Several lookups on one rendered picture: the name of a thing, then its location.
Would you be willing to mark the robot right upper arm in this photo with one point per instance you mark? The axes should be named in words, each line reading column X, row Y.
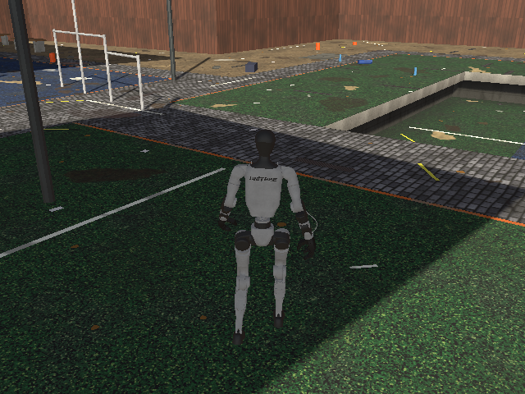
column 293, row 187

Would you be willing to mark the robot left hand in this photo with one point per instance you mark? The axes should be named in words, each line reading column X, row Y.
column 223, row 226

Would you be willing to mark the right robot forearm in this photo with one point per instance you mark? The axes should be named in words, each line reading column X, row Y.
column 304, row 224

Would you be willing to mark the left robot forearm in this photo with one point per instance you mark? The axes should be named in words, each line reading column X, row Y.
column 225, row 211

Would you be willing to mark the robot left shin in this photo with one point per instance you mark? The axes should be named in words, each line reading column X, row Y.
column 240, row 305

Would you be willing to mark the robot shin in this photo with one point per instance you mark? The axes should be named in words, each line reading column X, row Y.
column 279, row 292
column 240, row 305

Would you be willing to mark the robot right hand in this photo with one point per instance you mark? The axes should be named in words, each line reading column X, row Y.
column 310, row 249

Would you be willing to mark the robot right shin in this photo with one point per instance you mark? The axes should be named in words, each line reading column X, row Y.
column 279, row 292

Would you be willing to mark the robot left upper arm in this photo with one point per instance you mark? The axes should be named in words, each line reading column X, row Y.
column 234, row 184

